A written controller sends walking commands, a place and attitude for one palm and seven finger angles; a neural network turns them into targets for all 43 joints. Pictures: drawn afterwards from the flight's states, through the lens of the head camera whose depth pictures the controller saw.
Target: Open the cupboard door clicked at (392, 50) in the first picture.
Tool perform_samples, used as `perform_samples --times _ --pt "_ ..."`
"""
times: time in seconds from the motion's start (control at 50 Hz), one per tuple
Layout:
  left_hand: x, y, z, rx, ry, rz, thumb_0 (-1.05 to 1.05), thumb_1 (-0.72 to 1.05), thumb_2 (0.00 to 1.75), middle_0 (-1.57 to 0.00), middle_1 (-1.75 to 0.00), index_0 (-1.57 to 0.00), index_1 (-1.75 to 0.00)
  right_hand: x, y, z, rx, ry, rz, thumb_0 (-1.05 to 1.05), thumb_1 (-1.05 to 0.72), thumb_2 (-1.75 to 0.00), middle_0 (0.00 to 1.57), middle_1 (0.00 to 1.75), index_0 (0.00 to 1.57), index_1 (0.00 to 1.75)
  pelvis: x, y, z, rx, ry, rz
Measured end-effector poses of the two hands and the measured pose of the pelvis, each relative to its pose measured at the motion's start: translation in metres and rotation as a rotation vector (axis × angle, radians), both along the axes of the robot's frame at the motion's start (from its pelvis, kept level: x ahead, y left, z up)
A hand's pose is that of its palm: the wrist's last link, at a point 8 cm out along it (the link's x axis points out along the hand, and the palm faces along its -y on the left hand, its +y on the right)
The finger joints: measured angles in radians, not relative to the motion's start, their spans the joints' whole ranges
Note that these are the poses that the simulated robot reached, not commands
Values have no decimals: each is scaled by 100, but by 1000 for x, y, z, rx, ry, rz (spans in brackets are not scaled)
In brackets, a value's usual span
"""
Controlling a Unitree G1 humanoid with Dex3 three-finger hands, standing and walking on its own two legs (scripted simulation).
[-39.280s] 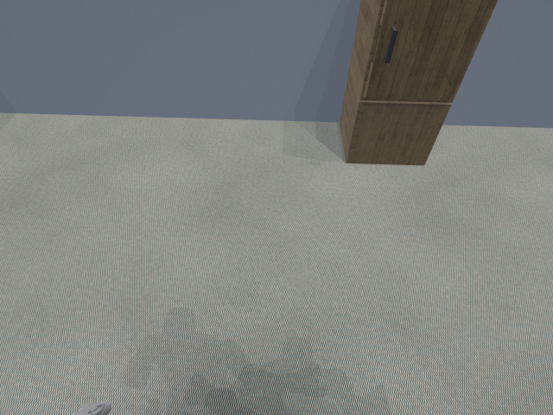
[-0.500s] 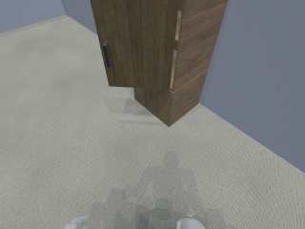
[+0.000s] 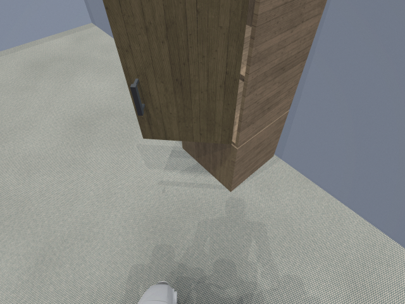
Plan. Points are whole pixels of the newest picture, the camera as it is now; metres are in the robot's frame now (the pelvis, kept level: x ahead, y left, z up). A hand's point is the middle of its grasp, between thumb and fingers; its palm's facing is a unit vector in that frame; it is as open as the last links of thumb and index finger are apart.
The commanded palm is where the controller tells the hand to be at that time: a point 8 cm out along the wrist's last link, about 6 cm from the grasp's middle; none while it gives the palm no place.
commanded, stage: take the last steps up to it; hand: left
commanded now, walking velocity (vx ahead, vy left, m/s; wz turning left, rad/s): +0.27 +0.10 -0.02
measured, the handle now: (138, 97) +0.79 +0.31 -0.10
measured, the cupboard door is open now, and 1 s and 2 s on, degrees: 43 43 43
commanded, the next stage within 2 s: come to a stop and stand still in 0.36 s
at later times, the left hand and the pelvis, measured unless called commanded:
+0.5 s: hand (115, 258) +0.24 +0.25 -0.17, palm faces -0.03 -0.97 -0.24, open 7.3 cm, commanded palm none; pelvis +0.16 +0.06 -0.01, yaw -4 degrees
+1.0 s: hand (122, 245) +0.27 +0.24 -0.18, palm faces -0.02 -0.97 -0.25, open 7.3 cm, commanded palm none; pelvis +0.19 +0.05 -0.02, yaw -4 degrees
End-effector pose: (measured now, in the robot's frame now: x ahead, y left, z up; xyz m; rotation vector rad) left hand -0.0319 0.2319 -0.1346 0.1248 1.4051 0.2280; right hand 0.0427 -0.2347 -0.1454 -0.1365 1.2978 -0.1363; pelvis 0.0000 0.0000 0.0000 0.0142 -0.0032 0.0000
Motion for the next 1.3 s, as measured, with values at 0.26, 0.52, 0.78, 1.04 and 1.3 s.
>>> perform_samples --times 0.26,0.52,0.78,1.04,1.3 --pt "65 43 -34 -91 120 16 1 91 90 -20 -30 -20 -30 151 60 8 -76 -191 75 0 -92 -90 19 29 19 29 90 60 -18 -3 -10 -34" --pt "276 62 -4 34 -190 -165 1 93 90 -20 -30 -20 -30 96 64 -17 5 104 -96 0 -93 -90 20 30 20 29 165 54 -13 32 8 -69" --pt "322 44 -20 -10 -164 -149 0 93 90 -21 -30 -20 -30 132 64 -13 -24 172 -138 0 -91 -90 20 29 20 29 206 54 -14 1 -15 -68" --pt "289 55 -12 65 -129 -144 0 91 90 -20 -30 -20 -30 185 47 -20 -14 -18 -89 0 -91 -90 20 30 20 29 188 44 -18 -2 -9 -80" --pt "208 38 -23 -12 -119 -112 1 91 90 -21 -30 -20 -30 183 48 0 -32 -197 -34 0 -91 -90 20 29 19 29 152 47 -20 -31 -68 -52"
